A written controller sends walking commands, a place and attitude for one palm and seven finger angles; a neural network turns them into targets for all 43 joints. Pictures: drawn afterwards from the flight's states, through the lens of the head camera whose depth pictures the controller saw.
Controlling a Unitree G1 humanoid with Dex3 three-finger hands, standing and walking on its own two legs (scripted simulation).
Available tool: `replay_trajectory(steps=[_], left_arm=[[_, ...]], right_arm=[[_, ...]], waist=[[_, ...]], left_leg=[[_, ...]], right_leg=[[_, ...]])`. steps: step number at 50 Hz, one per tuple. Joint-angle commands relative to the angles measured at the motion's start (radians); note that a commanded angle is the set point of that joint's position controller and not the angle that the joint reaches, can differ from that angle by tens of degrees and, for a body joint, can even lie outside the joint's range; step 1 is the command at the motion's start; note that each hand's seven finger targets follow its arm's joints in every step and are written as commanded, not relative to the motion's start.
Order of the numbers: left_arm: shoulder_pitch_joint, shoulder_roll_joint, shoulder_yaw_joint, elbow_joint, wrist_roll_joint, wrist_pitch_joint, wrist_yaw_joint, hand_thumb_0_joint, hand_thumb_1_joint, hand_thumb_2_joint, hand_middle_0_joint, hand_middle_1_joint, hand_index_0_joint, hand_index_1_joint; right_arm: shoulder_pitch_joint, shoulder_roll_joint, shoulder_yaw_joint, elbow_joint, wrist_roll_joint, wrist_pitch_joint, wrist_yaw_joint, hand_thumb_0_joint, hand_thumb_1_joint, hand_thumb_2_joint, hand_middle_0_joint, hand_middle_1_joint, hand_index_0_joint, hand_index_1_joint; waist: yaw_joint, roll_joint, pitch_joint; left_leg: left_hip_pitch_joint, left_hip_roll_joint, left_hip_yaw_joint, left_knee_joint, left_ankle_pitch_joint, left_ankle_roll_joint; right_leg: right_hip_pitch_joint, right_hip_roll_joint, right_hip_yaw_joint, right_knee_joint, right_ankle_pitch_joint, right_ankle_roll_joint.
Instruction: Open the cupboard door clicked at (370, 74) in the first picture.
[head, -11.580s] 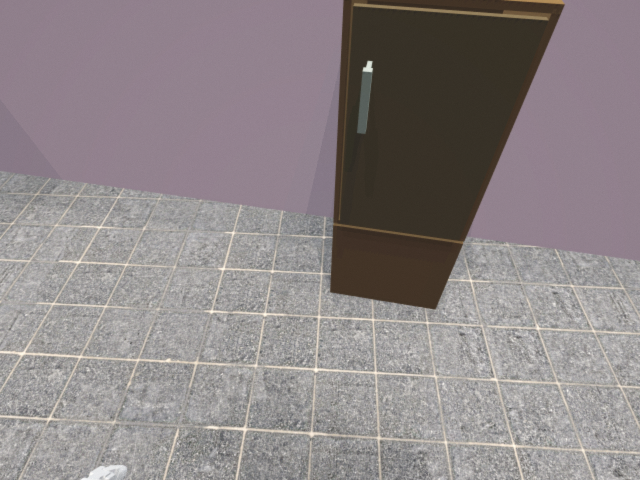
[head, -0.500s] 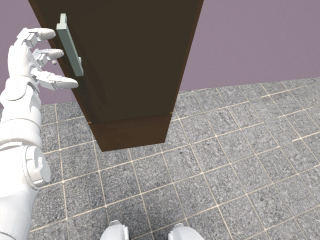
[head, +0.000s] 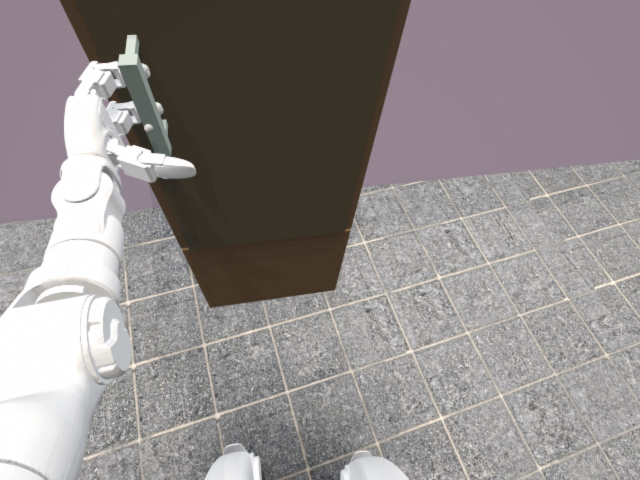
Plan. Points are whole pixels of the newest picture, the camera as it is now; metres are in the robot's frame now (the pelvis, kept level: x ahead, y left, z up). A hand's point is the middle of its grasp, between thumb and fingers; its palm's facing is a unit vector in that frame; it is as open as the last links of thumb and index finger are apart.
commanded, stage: slide the fingers in behind the handle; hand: left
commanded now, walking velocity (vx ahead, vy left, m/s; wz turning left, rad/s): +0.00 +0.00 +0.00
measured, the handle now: (149, 100) +0.57 +0.17 +0.11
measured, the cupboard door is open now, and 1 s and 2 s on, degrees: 0 0 5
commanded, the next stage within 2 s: close the thumb around the handle in 0.80 s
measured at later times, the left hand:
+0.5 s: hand (170, 126) +0.52 +0.14 +0.11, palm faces +0.09 -1.00 +0.00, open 13.9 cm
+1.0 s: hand (167, 126) +0.52 +0.15 +0.11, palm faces +0.08 -1.00 +0.00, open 13.7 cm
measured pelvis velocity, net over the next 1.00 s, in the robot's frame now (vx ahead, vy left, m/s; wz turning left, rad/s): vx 0.00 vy -0.01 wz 0.00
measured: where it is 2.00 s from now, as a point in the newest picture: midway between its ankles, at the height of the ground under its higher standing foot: outside the picture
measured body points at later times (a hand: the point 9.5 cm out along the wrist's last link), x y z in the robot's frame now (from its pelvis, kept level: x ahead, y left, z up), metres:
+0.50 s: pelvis +0.00 -0.01 +0.00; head +0.10 +0.00 +0.44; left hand +0.51 +0.20 +0.11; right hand -0.02 -0.27 -0.11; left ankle +0.03 +0.11 -0.69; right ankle -0.03 -0.12 -0.69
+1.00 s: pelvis +0.00 -0.01 +0.00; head +0.10 +0.00 +0.44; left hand +0.51 +0.20 +0.11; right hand -0.01 -0.27 -0.11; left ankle +0.03 +0.11 -0.69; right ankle -0.03 -0.12 -0.69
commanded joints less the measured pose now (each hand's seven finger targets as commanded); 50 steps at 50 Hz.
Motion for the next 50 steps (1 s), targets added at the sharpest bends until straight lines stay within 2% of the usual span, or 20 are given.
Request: replay_trajectory(steps=[1, 2, 4, 6, 9, 12, 15, 19, 21, 23, 29, 31, 32, 33, 38, 41, 45, 47, 49, 50], left_arm=[[-0.478, 0.233, 0.009, -0.233, -0.003, -0.074, 0.02, 0.0, -0.5, 0.3, -0.3, -1.2, -0.3, -1.2], [-0.473, 0.244, 0.023, -0.226, -0.004, -0.075, 0.024, 0.0, -0.5, 0.3, -0.3, -1.2, -0.3, -1.2], [-0.484, 0.241, 0.018, -0.222, -0.007, -0.074, 0.024, 0.0, -0.5, 0.3, -0.3, -1.2, -0.3, -1.2], [-0.483, 0.196, -0.014, -0.217, -0.009, -0.075, 0.023, 0.0, -0.5, 0.3, -0.3, -1.2, -0.3, -1.2], [-0.503, 0.19, -0.02, -0.217, -0.012, -0.075, 0.025, 0.0, -0.5, 0.3, -0.3, -1.2, -0.3, -1.2], [-0.493, 0.214, 0.004, -0.2, -0.013, -0.075, 0.031, 0.0, -0.5, 0.3, -0.3, -1.2, -0.3, -1.2], [-0.513, 0.202, -0.015, -0.183, -0.007, -0.07, 0.033, 0.0, -0.5, 0.3, -0.3, -1.2, -0.3, -1.2], [-0.557, 0.177, -0.035, -0.185, -0.004, -0.077, 0.048, 0.0, -0.5, 0.3, -0.3, -1.2, -0.3, -1.2], [-0.55, 0.231, 0.015, -0.197, -0.005, -0.087, 0.059, 0.0, -0.5, 0.3, -0.3, -1.2, -0.3, -1.2], [-0.535, 0.245, 0.02, -0.186, 0.004, -0.084, 0.058, 0.0, -0.5, 0.3, -0.3, -1.2, -0.3, -1.2], [-0.533, 0.188, -0.019, -0.214, -0.002, -0.082, 0.051, 0.0, -0.5, 0.3, -0.3, -1.2, -0.3, -1.2], [-0.521, 0.207, 0.002, -0.203, -0.009, -0.082, 0.05, 0.0, -0.5, 0.3, -0.3, -1.2, -0.3, -1.2], [-0.506, 0.211, 0.002, -0.192, -0.006, -0.08, 0.05, 0.0, -0.5, 0.3, -0.3, -1.2, -0.3, -1.2], [-0.515, 0.185, -0.018, -0.198, -0.007, -0.076, 0.048, 0.0, -0.5, 0.3, -0.3, -1.2, -0.3, -1.2], [-0.491, 0.214, 0.009, -0.194, -0.006, -0.08, 0.049, 0.0, -0.5, 0.3, -0.3, -1.2, -0.3, -1.2], [-0.508, 0.172, -0.02, -0.217, -0.008, -0.09, 0.047, 0.0, -0.5, 0.3, -0.3, -1.2, -0.3, -1.2], [-0.489, 0.194, -0.008, -0.193, -0.004, -0.08, 0.051, 0.0, -0.5, 0.3, -0.3, -1.2, -0.3, -1.2], [-0.518, 0.208, 0.003, -0.212, -0.001, -0.085, 0.055, 0.0, -0.388, 0.348, -0.308, -1.212, -0.308, -1.212], [-0.501, 0.188, -0.009, -0.23, -0.002, -0.091, 0.053, 0.0, -0.276, 0.396, -0.316, -1.224, -0.316, -1.224], [-0.483, 0.177, -0.008, -0.232, -0.008, -0.091, 0.053, 0.0, -0.22, 0.42, -0.32, -1.23, -0.32, -1.23]], right_arm=[[0.162, -0.166, -0.064, -0.05, -0.003, -0.011, -0.009, 0.0, -0.9, -0.9, 0.2, 0.3, 0.2, 0.3], [0.158, -0.165, -0.065, -0.049, -0.002, -0.01, -0.009, 0.0, -0.9, -0.9, 0.2, 0.3, 0.2, 0.3], [0.157, -0.167, -0.066, -0.046, 0.0, -0.011, -0.009, 0.0, -0.9, -0.9, 0.2, 0.3, 0.2, 0.3], [0.157, -0.163, -0.066, -0.047, -0.001, -0.013, -0.009, 0.0, -0.9, -0.9, 0.2, 0.3, 0.2, 0.3], [0.157, -0.163, -0.068, -0.039, 0.001, -0.017, -0.007, 0.0, -0.9, -0.9, 0.2, 0.3, 0.2, 0.3], [0.162, -0.165, -0.068, -0.038, 0.0, -0.019, -0.009, 0.0, -0.9, -0.9, 0.2, 0.3, 0.2, 0.3], [0.16, -0.164, -0.064, -0.034, 0.0, -0.022, -0.008, 0.0, -0.9, -0.9, 0.2, 0.3, 0.2, 0.3], [0.163, -0.162, -0.064, -0.028, -0.003, -0.03, -0.006, 0.0, -0.9, -0.9, 0.2, 0.3, 0.2, 0.3], [0.174, -0.169, -0.067, -0.027, -0.009, -0.032, -0.008, 0.0, -0.9, -0.9, 0.2, 0.3, 0.2, 0.3], [0.172, -0.166, -0.064, -0.03, -0.007, -0.031, -0.007, 0.0, -0.9, -0.9, 0.2, 0.3, 0.2, 0.3], [0.169, -0.163, -0.069, -0.035, -0.005, -0.026, -0.002, 0.0, -0.9, -0.9, 0.2, 0.3, 0.2, 0.3], [0.176, -0.167, -0.069, -0.031, -0.006, -0.024, -0.005, 0.0, -0.9, -0.9, 0.2, 0.3, 0.2, 0.3], [0.174, -0.165, -0.068, -0.034, -0.003, -0.023, -0.005, 0.0, -0.9, -0.9, 0.2, 0.3, 0.2, 0.3], [0.168, -0.163, -0.068, -0.035, -0.003, -0.025, -0.004, 0.0, -0.9, -0.9, 0.2, 0.3, 0.2, 0.3], [0.171, -0.166, -0.069, -0.035, -0.004, -0.024, -0.005, 0.0, -0.9, -0.9, 0.2, 0.3, 0.2, 0.3], [0.172, -0.16, -0.07, -0.036, -0.007, -0.024, -0.002, 0.0, -0.9, -0.9, 0.2, 0.3, 0.2, 0.3], [0.167, -0.165, -0.069, -0.037, -0.004, -0.02, -0.002, 0.0, -0.9, -0.9, 0.2, 0.3, 0.2, 0.3], [0.17, -0.166, -0.071, -0.034, -0.005, -0.021, -0.003, 0.0, -0.9, -0.9, 0.2, 0.3, 0.2, 0.3], [0.165, -0.161, -0.072, -0.036, -0.005, -0.02, -0.001, 0.0, -0.9, -0.9, 0.2, 0.3, 0.2, 0.3], [0.163, -0.161, -0.073, -0.039, -0.006, -0.021, 0.0, 0.0, -0.9, -0.9, 0.2, 0.3, 0.2, 0.3]], waist=[[-0.015, 0.066, -0.432], [-0.005, 0.059, -0.435], [-0.014, 0.057, -0.418], [-0.022, 0.048, -0.417], [-0.024, 0.059, -0.417], [-0.02, 0.038, -0.431], [-0.031, 0.036, -0.39], [-0.045, 0.062, -0.4], [-0.033, 0.043, -0.447], [-0.025, 0.054, -0.455], [-0.03, 0.077, -0.455], [-0.031, 0.042, -0.446], [-0.023, 0.042, -0.445], [-0.032, 0.052, -0.434], [-0.02, 0.049, -0.437], [-0.023, 0.069, -0.445], [-0.022, 0.059, -0.417], [-0.027, 0.047, -0.444], [-0.016, 0.082, -0.456], [-0.014, 0.068, -0.462]], left_leg=[[0.471, -0.049, -0.061, -0.061, 0.39, 0.025], [0.459, -0.05, -0.056, -0.062, 0.378, 0.025], [0.45, -0.049, -0.055, -0.067, 0.353, 0.024], [0.451, -0.053, -0.053, -0.067, 0.348, 0.027], [0.446, -0.053, -0.052, -0.068, 0.333, 0.026], [0.429, -0.056, -0.05, -0.067, 0.334, 0.028], [0.399, -0.057, -0.047, -0.07, 0.292, 0.03], [0.417, -0.055, -0.053, -0.064, 0.284, 0.028], [0.418, -0.057, -0.054, -0.057, 0.319, 0.031], [0.405, -0.057, -0.048, -0.057, 0.324, 0.029], [0.439, -0.057, -0.047, -0.059, 0.341, 0.026], [0.429, -0.057, -0.049, -0.059, 0.343, 0.03], [0.421, -0.057, -0.049, -0.064, 0.34, 0.028], [0.423, -0.058, -0.044, -0.063, 0.335, 0.03], [0.422, -0.058, -0.045, -0.064, 0.343, 0.029], [0.452, -0.058, -0.05, -0.062, 0.364, 0.025], [0.43, -0.056, -0.049, -0.067, 0.347, 0.025], [0.44, -0.056, -0.049, -0.063, 0.357, 0.027], [0.47, -0.054, -0.053, -0.063, 0.383, 0.021], [0.472, -0.055, -0.05, -0.06, 0.389, 0.023]], right_leg=[[0.043, 0.041, 0.01, -0.104, 0.421, -0.002], [0.055, 0.041, 0.015, -0.105, 0.426, 0.0], [0.052, 0.039, 0.015, -0.111, 0.41, 0.001], [0.051, 0.04, 0.017, -0.115, 0.411, 0.001], [0.047, 0.038, 0.02, -0.117, 0.402, 0.003], [0.067, 0.036, 0.025, -0.115, 0.416, 0.004], [0.056, 0.034, 0.027, -0.125, 0.385, 0.006], [0.022, 0.034, 0.027, -0.123, 0.361, 0.006], [0.059, 0.035, 0.03, -0.112, 0.398, 0.004], [0.073, 0.032, 0.031, -0.107, 0.414, 0.006], [0.057, 0.036, 0.026, -0.112, 0.421, 0.005], [0.072, 0.037, 0.026, -0.114, 0.431, 0.003], [0.075, 0.037, 0.027, -0.113, 0.43, 0.005], [0.065, 0.037, 0.028, -0.119, 0.431, 0.006], [0.07, 0.036, 0.028, -0.116, 0.43, 0.004], [0.059, 0.037, 0.021, -0.11, 0.434, 0.0], [0.055, 0.037, 0.022, -0.114, 0.422, 0.002], [0.062, 0.036, 0.024, -0.111, 0.435, 0.005], [0.054, 0.037, 0.018, -0.105, 0.439, 0.0], [0.06, 0.039, 0.019, -0.107, 0.448, 0.001]])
